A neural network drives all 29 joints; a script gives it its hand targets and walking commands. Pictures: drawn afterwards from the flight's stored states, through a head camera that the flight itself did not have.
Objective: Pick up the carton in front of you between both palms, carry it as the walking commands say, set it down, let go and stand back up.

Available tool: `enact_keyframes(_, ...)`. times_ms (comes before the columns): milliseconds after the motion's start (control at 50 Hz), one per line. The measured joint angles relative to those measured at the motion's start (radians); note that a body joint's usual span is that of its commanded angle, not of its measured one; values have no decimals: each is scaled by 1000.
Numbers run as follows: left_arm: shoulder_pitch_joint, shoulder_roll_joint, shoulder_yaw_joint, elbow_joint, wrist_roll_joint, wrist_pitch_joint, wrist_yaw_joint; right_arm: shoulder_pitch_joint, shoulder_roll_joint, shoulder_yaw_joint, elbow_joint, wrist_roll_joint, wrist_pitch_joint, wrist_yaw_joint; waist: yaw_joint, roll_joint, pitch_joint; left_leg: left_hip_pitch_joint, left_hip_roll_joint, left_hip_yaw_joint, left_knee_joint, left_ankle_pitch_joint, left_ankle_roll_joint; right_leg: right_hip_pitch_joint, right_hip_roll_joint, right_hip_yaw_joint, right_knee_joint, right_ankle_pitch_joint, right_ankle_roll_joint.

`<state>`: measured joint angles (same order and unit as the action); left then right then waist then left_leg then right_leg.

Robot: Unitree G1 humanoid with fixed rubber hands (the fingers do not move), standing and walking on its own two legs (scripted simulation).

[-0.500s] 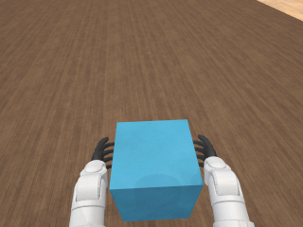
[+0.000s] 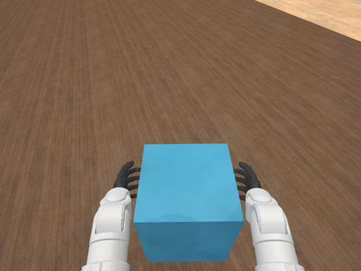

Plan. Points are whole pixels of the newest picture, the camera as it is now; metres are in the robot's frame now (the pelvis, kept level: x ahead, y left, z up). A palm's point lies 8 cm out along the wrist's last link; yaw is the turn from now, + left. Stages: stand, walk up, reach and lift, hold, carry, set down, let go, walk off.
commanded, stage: hold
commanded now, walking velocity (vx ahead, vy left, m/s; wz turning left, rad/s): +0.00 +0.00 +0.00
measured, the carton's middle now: (186, 204) +0.30 -0.01 -0.05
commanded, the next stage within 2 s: set down in 0.32 s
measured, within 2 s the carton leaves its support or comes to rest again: neither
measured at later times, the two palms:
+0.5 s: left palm (96, 195) +0.28 +0.19 +0.05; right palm (229, 185) +0.29 -0.11 +0.05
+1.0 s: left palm (121, 216) +0.33 +0.19 -0.15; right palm (216, 203) +0.36 -0.11 -0.16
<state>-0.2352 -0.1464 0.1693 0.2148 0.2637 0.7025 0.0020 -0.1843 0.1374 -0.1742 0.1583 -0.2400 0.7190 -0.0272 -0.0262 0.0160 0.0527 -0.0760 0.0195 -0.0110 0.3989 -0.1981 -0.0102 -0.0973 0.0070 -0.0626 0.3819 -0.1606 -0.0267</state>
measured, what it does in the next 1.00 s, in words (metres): lowers itself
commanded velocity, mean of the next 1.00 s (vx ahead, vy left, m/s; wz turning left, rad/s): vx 0.00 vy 0.00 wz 0.00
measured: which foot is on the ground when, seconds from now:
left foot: down 0.00-1.00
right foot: down 0.00-1.00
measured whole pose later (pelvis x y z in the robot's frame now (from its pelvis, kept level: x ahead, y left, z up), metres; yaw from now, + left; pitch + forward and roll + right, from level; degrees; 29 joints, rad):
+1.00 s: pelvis -0.02 +0.00 -0.07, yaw +1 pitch +26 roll +1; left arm -0.50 -0.12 0.38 0.54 0.20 0.10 0.03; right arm -0.53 0.11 -0.29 0.58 -0.21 0.11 -0.06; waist 0.04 -0.01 -0.01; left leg -1.05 -0.04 -0.07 0.92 -0.34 -0.03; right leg -1.07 0.05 0.03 0.92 -0.30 -0.02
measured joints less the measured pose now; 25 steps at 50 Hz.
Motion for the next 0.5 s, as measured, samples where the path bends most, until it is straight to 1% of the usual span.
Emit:
enact_keyframes(60, -26, -6, 24, 38, 20, -6, -15, -17, 2, -14, 16, -6, 9, 2, 13, -8, -13, 12, -5, 16, -1, 0, 10, 3, -3, 19, 4, 5, 7)
enact_keyframes(160, -49, -11, 71, 82, 45, 1, -22, -81, 16, -51, 103, -41, 15, 26, 35, -18, -16, 20, -14, 20, 19, -3, 16, 13, -10, 29, 18, 5, 15)
enact_keyframes(240, -45, -10, 85, 91, 45, 8, -26, -107, 22, -68, 146, -67, 13, 41, 30, -19, -15, 18, -28, 7, 33, -3, 23, 21, -7, 47, 26, 4, 21)
enact_keyframes(300, -48, -11, 85, 96, 45, 9, -28, -109, 23, -78, 155, -74, 8, 47, 25, -17, -16, 17, -42, -2, 37, -2, 30, 23, -5, 69, 32, -1, 26)
enact_keyframes(380, -61, -14, 94, 107, 48, 4, -23, -111, 23, -85, 158, -73, 1, 53, 27, -7, -27, 13, -54, -5, 41, -5, 39, 17, -2, 94, 45, -14, 30)
enact_keyframes(440, -82, -20, 115, 124, 49, -2, -22, -124, 26, -98, 167, -82, -5, 55, 27, -1, -33, 10, -60, -9, 47, -12, 42, 15, 0, 103, 55, -26, 31)
enact_keyframes(500, -119, -32, 157, 167, 63, -17, -25, -158, 37, -137, 205, -109, -18, 57, 25, 1, -33, 3, -64, -14, 58, -22, 42, 8, 2, 108, 72, -43, 27)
